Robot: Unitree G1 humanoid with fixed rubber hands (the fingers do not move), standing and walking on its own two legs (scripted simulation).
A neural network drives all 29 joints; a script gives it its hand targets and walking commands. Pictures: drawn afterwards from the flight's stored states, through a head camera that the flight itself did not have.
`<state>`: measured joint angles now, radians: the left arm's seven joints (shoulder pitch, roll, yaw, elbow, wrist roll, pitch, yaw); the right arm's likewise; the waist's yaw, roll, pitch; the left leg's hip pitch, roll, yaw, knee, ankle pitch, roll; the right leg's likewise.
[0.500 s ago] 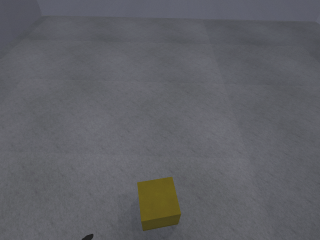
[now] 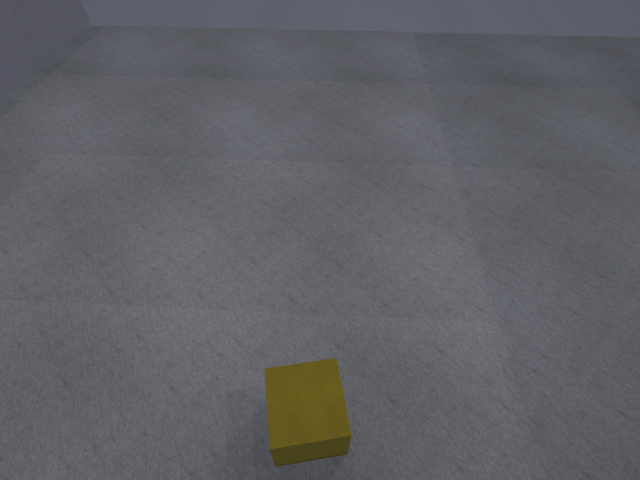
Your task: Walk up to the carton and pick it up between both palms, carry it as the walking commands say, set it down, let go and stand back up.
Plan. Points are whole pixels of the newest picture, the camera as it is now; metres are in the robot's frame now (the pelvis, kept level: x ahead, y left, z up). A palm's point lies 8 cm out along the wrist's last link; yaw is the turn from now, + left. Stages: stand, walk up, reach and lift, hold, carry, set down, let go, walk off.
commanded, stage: walk up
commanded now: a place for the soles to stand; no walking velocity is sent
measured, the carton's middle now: (306, 412) +0.42 +0.04 -0.67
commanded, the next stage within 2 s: none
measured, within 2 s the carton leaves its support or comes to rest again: neither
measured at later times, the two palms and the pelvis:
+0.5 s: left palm out of the picture +0.04 +0.25 -0.13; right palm out of the picture +0.03 -0.25 -0.13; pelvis +0.00 -0.01 +0.00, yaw +0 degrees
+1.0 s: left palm out of the picture +0.04 +0.25 -0.14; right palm out of the picture +0.01 -0.23 -0.13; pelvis +0.02 +0.01 +0.00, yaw -1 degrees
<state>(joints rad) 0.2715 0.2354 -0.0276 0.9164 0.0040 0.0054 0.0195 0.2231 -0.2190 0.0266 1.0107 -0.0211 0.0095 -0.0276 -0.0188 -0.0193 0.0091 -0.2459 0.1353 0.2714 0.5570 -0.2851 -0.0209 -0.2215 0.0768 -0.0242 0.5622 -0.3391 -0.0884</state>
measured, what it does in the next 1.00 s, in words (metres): stands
